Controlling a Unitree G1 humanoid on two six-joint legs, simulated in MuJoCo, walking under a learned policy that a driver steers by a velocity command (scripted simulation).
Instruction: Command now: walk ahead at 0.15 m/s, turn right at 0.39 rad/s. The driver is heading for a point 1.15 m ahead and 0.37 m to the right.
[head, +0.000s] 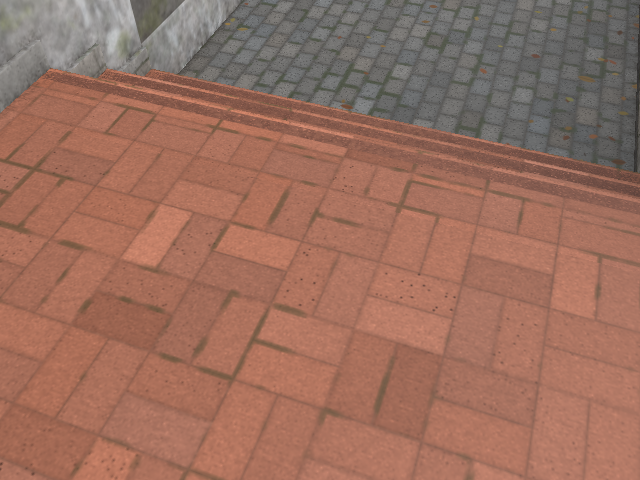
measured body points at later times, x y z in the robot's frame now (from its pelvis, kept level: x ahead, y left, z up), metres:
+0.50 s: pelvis +0.19 +0.00 +0.00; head +0.22 +0.00 +0.45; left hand +0.41 +0.23 -0.11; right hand +0.22 -0.31 -0.08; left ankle +0.20 +0.12 -0.74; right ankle +0.08 -0.09 -0.65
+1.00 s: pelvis +0.52 -0.25 -0.01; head +0.54 -0.26 +0.44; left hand +0.75 -0.09 -0.14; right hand +0.40 -0.48 -0.14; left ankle +0.61 -0.11 -0.63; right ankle +0.48 -0.25 -0.74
